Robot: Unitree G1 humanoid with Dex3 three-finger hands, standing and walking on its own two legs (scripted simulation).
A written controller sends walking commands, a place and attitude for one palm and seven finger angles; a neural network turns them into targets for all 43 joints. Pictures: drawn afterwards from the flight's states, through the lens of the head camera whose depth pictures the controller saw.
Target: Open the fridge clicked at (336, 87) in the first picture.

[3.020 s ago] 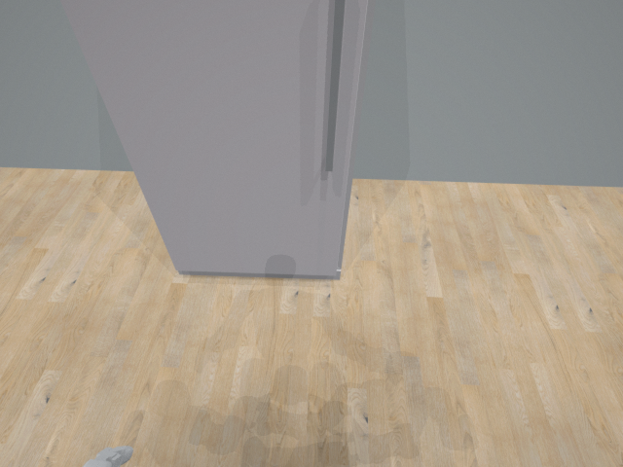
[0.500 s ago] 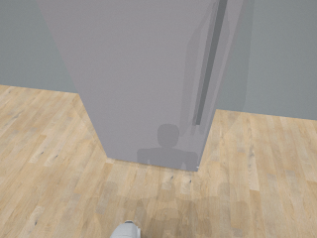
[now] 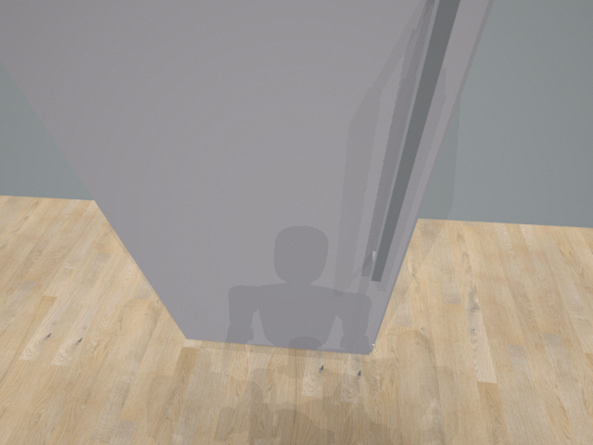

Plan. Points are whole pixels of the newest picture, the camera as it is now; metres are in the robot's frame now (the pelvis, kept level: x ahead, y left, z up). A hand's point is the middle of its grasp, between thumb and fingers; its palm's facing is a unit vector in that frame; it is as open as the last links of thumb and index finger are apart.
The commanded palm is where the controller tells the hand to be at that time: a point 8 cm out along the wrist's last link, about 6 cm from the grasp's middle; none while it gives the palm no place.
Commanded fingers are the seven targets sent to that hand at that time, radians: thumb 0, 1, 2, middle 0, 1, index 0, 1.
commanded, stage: come to a stop and stand still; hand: right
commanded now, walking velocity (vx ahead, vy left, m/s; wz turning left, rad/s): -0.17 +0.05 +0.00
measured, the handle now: (398, 175) +0.46 -0.13 +0.12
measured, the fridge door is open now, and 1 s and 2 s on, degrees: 0 0 0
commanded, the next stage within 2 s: none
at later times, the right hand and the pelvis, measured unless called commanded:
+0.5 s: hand out of the picture +0.01 -0.16 -0.17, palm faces +0.07 +0.98 -0.21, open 7.3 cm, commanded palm none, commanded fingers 0.00 -0.90 -0.90 0.20 0.30 0.20 0.30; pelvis -0.04 +0.03 -0.01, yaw -2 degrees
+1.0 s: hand out of the picture -0.10 -0.20 -0.17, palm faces +0.05 +0.97 -0.24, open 7.3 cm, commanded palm none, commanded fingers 0.00 -0.90 -0.90 0.20 0.30 0.20 0.30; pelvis -0.11 +0.01 +0.00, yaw -2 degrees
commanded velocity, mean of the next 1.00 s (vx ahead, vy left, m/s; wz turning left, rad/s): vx -0.01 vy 0.01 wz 0.00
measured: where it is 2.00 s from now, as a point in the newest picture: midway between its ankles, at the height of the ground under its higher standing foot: outside the picture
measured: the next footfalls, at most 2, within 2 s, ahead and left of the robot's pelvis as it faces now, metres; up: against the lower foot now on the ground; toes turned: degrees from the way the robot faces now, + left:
left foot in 0.24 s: +0.01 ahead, +0.16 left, +0.00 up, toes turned +2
right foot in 1.24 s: -0.09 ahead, -0.14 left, +0.00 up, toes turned -4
